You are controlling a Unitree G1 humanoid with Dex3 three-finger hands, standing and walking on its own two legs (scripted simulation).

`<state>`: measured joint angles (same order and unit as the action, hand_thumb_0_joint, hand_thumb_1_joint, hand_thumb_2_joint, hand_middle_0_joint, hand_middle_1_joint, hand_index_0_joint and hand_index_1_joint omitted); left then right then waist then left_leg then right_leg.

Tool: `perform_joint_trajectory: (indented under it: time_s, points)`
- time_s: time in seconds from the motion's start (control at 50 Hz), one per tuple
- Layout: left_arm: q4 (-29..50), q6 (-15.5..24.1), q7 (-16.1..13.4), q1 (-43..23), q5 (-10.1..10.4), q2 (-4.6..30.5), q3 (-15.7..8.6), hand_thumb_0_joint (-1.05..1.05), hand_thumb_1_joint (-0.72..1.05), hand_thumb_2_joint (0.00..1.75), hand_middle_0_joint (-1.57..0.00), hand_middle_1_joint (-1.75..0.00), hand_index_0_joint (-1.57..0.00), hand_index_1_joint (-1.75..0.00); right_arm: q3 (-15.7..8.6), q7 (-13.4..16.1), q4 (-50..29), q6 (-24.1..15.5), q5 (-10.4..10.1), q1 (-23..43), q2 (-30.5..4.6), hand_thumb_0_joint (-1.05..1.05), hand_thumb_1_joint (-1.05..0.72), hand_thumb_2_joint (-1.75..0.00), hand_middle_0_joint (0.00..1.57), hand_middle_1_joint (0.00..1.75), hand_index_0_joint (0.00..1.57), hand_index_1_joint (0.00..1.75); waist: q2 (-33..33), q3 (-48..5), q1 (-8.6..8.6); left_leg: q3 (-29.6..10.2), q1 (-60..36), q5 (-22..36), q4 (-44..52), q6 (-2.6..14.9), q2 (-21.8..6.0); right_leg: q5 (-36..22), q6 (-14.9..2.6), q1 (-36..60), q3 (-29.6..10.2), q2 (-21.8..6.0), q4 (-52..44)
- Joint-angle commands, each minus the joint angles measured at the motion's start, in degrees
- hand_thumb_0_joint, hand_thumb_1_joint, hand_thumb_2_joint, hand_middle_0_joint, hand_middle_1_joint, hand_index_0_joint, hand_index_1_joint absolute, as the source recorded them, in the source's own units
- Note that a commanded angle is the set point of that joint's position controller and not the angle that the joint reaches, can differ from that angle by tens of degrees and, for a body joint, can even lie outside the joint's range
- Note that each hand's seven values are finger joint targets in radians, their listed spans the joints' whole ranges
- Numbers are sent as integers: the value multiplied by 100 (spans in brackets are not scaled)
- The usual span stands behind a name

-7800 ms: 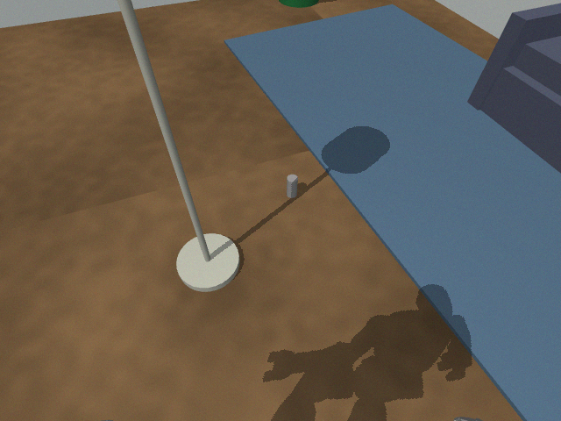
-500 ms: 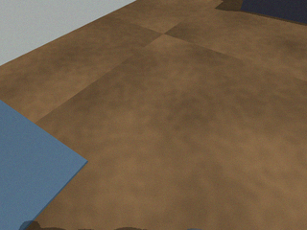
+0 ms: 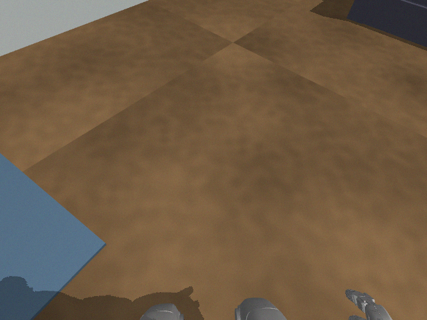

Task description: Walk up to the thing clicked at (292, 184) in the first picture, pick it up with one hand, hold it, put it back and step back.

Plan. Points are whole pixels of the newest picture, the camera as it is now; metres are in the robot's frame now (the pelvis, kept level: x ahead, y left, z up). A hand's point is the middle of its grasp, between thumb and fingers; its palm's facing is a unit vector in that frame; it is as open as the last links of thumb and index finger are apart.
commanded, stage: walk up
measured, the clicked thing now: out of the picture -0.68 +0.99 -0.71
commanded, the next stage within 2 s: none
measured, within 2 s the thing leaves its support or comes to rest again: neither
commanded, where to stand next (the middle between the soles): +0.36 +0.01 m, yaw -1 degrees
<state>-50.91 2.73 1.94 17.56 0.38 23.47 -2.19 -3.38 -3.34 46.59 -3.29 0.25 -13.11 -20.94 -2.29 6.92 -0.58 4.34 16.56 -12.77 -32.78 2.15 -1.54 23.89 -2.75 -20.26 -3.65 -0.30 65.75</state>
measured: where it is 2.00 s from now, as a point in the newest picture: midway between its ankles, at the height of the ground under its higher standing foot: (218, 280)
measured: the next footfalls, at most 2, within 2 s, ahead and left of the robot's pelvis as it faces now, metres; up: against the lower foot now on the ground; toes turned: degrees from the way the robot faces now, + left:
right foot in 0.30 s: +0.27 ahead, -0.14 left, +0.00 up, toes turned +14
left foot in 0.68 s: +0.35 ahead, +0.13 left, +0.00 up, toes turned +33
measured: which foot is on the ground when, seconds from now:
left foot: down 0.00-0.30, up 0.32-0.66, down 0.68-1.00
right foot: up 0.00-0.28, down 0.30-0.68, up 0.70-0.98, down 1.00-1.00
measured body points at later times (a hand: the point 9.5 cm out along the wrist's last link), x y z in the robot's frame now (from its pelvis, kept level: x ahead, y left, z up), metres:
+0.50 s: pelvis +0.21 -0.05 +0.01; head +0.22 -0.05 +0.46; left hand +0.20 +0.28 -0.08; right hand +0.38 -0.33 -0.10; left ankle +0.18 +0.08 -0.67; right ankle +0.24 -0.15 -0.73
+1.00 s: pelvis +0.37 -0.06 -0.02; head +0.40 -0.01 +0.43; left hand +0.24 +0.25 -0.12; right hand +0.68 -0.17 -0.11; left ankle +0.32 +0.10 -0.73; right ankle +0.51 -0.12 -0.73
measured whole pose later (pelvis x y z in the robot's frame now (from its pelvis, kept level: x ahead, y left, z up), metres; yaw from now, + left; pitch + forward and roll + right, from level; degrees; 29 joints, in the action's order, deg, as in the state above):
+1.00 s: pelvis +0.37 -0.06 -0.02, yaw +47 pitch -2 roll +0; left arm -40.5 -2.0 1.5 7.5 0.9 22.2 -2.2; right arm -2.2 -0.6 36.1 2.9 1.5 -12.7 -22.6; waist -0.7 9.4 -0.5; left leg -12.7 25.0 -14.1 -40.9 -2.2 5.3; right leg 17.6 -1.1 -23.6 -2.2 -2.7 43.0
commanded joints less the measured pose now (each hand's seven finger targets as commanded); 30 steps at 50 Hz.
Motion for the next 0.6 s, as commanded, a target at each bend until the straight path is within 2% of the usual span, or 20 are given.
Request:
perform_joint_trajectory:
  time_s: [0.0, 0.02, 0.04, 0.06, 0.08, 0.12, 0.2, 0.22, 0.24, 0.26, 0.28, 0.3, 0.32, 0.36, 0.4, 0.42, 0.5, 0.54, 0.56, 0.58]
  points:
    - [285, 86, 18, 637, -42, 1043, -353, 0, 90, 90, -20, -30, -20, -30, -468, 145, -385, -176, 34, -396, -1566, 0, -90, -90, 20, 30, 20, 30, 1074, -277, 91, -1021, -384, 376, 1837, 958, -1262, -550, 201, -638, 47, -363, -851]
    - [350, 96, 52, 521, -57, 1006, -347, 0, 90, 90, -20, -30, -20, -30, -482, 138, -411, -189, 46, -450, -1609, 0, -90, -90, 20, 30, 20, 30, 1151, -197, 128, -956, -487, 325, 1839, 1070, -1283, -558, 263, -742, 148, -420, -1299]
    - [944, 64, 183, -706, -188, 1071, -369, 0, 90, 90, -20, -30, -20, -30, -448, 88, -400, 21, 14, -498, -1671, 0, -90, -90, 20, 30, 20, 30, 873, -239, 213, -2311, -432, 173, 2018, 1285, -1076, -3, 489, -836, 326, 47, -1706]
    - [1165, 36, 212, -1205, -257, 1104, -412, 0, 90, 90, -20, -30, -20, -30, -515, 76, -435, 96, 40, -739, -1800, 0, -90, -90, 20, 30, 20, 30, 799, -92, 415, -2569, -335, -152, 2266, 1368, -1366, 88, 496, -837, 300, -22, -1931]
    - [1180, 9, 232, -927, -246, 1003, -401, 0, 90, 90, -20, -30, -20, -30, -521, 72, -500, 100, 17, -561, -1864, 0, -90, -90, 20, 30, 20, 30, 944, -261, 227, -2452, -737, -572, 2244, 1377, -1410, -212, 470, -1035, 260, -102, -2053]
    - [1092, -34, 261, -739, -215, 972, -408, 0, 90, 90, -20, -30, -20, -30, -499, 80, -589, 79, 15, -274, -1805, 0, -90, -90, 20, 30, 20, 30, 1017, -425, 66, -2330, -650, -788, 2161, 1151, -1173, -861, 437, -738, 237, -145, -2384]
    - [1100, -48, 279, -716, -188, 1020, -511, 0, 90, 90, -20, -30, -20, -30, -428, 128, -584, 88, 64, -148, -1739, 0, -90, -90, 20, 30, 20, 30, 974, -534, -172, -2194, 76, -557, 1734, 749, -858, -1157, 286, 656, 109, -121, -3314]
    - [1039, -34, 257, -552, -183, 1077, -562, 0, 90, 90, -20, -30, -20, -30, -385, 143, -561, 106, 66, -132, -1681, 0, -90, -90, 20, 30, 20, 30, 750, -556, -338, -2149, 540, -747, 1445, 616, -727, -1326, 205, 1399, 120, -116, -3720]
    - [917, -11, 191, 36, -199, 1299, -662, 0, 90, 90, -20, -30, -20, -30, -290, 174, -603, 107, 73, 23, -1479, 0, -90, -90, 20, 30, 20, 30, 469, -715, -762, -2066, 1246, -976, 735, 400, -468, -1159, 27, 2414, -160, -243, -3847]
    - [860, 27, 108, 462, -302, 1637, -750, 0, 90, 90, -20, -30, -20, -30, -159, 195, -621, 116, 73, -134, -1090, 0, -90, -90, 20, 30, 20, 30, -630, -910, -997, -1493, 2054, -1744, -639, 241, 199, 221, -140, 3100, -1009, -846, -4616]
    - [978, 73, 64, 524, -332, 1881, -759, 0, 90, 90, -20, -30, -20, -30, -32, 219, -576, 132, 53, -542, -677, 0, -90, -90, 20, 30, 20, 30, -1577, -1115, -864, -875, 2411, -2155, -2391, 75, 615, 1789, -325, 3061, -2739, -2389, -5442]
    - [1144, 65, 42, -125, -325, 1966, -726, 0, 90, 90, -20, -30, -20, -30, -159, 256, -463, 151, 76, -534, -1164, 0, -90, -90, 20, 30, 20, 30, -1323, -861, -708, -671, 2559, -1719, -2847, -4, 406, 2363, -798, 2417, -3431, -2800, -5999]
    - [1156, 49, 61, -448, -244, 1850, -663, 0, 90, 90, -20, -30, -20, -30, -242, 229, -361, 152, 115, -375, -1502, 0, -90, -90, 20, 30, 20, 30, -865, -500, -555, -851, 2404, -1282, -3020, 1, -23, 2010, -939, 1819, -3180, -2592, -5995]
    - [1167, 57, 97, -951, -189, 1340, -523, 0, 90, 90, -20, -30, -20, -30, -279, 87, -76, 153, 23, -784, -1542, 0, -90, -90, 20, 30, 20, 30, -858, -378, -131, -888, 1857, -826, -2756, -69, -256, 801, -705, 1509, -1447, -1712, -5663]
    - [1135, 53, 114, -894, -144, 1210, -480, 0, 90, 90, -20, -30, -20, -30, -240, -17, 4, 176, 3, -838, -1466, 0, -90, -90, 20, 30, 20, 30, -1018, -383, -97, -610, 1586, -369, -2424, -130, -278, -278, -616, 1507, -426, -1334, -5443]
    - [1133, 52, 124, -842, -138, 1226, -489, 0, 90, 90, -20, -30, -20, -30, -239, -55, -45, 199, 18, -739, -1401, 0, -90, -90, 20, 30, 20, 30, -1042, -260, -120, -474, 1553, -212, -2240, -178, -273, -624, -647, 1407, -149, -1314, -5478]
    - [1206, -14, 159, -663, -211, 1327, -577, 0, 90, 90, -20, -30, -20, -30, -216, -115, -405, 198, 34, -126, -1331, 0, -90, -90, 20, 30, 20, 30, -717, -119, -315, -180, 1615, -79, -1325, -214, -344, -1072, -773, 1548, 339, -1444, -5382]
    - [1268, -76, 184, -721, -229, 1351, -577, 0, 90, 90, -20, -30, -20, -30, -183, -86, -530, 167, 10, -80, -1230, 0, -90, -90, 20, 30, 20, 30, -574, -295, -264, -65, 1033, 84, -719, -158, -318, -2182, -697, 1454, 681, -1538, -4870]
    - [1284, -132, 183, -760, -214, 1298, -557, 0, 90, 90, -20, -30, -20, -30, -191, -45, -523, 161, -2, -187, -1181, 0, -90, -90, 20, 30, 20, 30, -495, -395, -206, 100, 796, 199, -479, -152, -186, -2773, -604, 1508, 971, -1430, -4447]
    - [1311, -195, 175, -775, -199, 1297, -531, 0, 90, 90, -20, -30, -20, -30, -212, 10, -514, 164, -8, -356, -1160, 0, -90, -90, 20, 30, 20, 30, -407, -536, -122, 254, 379, 325, -331, -143, -59, -3008, -541, 1337, 1143, -1433, -3945]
